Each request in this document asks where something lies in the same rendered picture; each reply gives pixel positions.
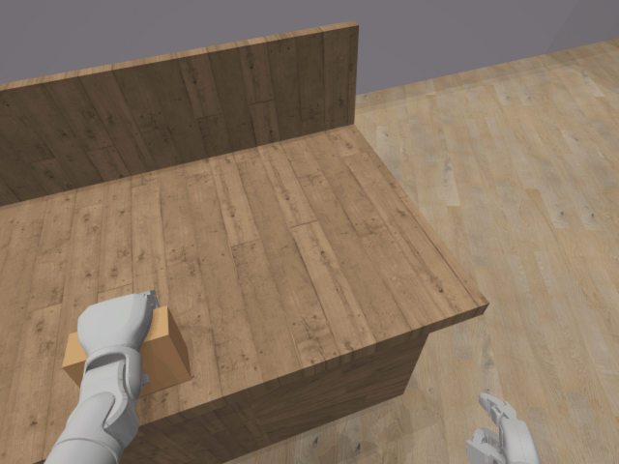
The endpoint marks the robot left hand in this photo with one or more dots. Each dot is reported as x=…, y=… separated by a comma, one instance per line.
x=123, y=321

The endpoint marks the table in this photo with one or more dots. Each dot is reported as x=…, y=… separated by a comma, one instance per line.
x=231, y=180

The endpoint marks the robot right hand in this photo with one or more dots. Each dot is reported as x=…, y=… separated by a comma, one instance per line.
x=514, y=442

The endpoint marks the sponge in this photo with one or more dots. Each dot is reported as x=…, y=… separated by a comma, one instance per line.
x=164, y=354

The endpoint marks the robot left forearm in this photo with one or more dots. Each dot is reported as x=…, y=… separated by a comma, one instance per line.
x=104, y=421

